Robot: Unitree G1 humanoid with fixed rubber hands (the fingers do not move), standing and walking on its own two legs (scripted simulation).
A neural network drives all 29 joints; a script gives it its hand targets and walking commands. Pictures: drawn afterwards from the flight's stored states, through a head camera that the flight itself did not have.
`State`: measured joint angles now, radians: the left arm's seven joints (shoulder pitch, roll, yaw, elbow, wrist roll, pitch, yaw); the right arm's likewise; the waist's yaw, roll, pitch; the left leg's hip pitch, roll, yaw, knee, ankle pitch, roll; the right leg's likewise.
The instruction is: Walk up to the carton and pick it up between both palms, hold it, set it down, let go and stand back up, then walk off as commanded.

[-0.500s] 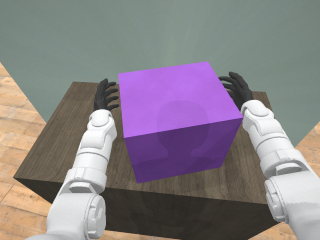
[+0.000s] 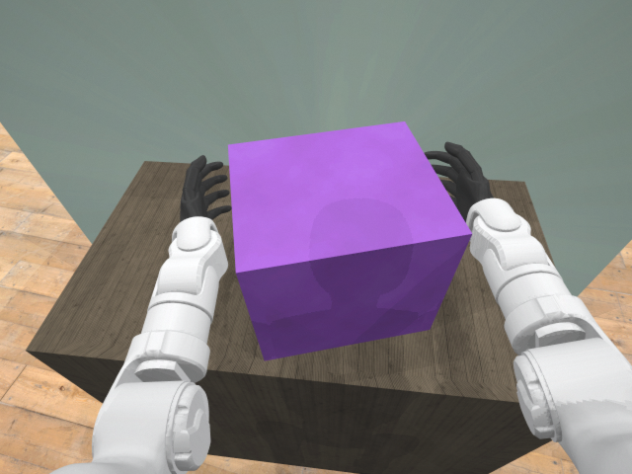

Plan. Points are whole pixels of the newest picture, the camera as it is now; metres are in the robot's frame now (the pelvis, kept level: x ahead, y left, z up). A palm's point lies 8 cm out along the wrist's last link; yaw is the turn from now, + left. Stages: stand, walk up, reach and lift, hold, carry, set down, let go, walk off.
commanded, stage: reach and lift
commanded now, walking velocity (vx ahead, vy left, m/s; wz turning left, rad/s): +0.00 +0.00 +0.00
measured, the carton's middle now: (334, 242) +0.43 +0.01 +0.04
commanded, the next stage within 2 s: none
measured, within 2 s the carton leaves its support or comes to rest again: leaves its support in 0.28 s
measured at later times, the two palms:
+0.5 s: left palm (161, 215) +0.35 +0.20 +0.17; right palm (471, 199) +0.40 -0.14 +0.17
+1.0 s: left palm (156, 208) +0.36 +0.21 +0.18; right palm (475, 187) +0.40 -0.14 +0.18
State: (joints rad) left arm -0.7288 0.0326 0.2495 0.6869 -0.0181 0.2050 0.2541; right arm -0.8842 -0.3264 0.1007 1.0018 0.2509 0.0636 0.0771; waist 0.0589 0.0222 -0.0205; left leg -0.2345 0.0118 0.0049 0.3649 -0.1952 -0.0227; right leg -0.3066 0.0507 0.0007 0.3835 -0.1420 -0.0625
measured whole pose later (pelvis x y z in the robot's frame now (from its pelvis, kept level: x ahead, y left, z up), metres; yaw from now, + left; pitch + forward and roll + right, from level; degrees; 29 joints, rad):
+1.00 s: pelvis -0.02 +0.00 +0.00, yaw +0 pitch +2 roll +1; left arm -0.78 0.03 0.41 0.65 0.12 0.45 0.14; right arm -0.91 -0.14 -0.31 0.95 -0.07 0.25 0.13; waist 0.06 0.00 -0.15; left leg -0.22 0.01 0.00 0.36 -0.17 -0.02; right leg -0.28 0.05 0.00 0.35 -0.10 -0.06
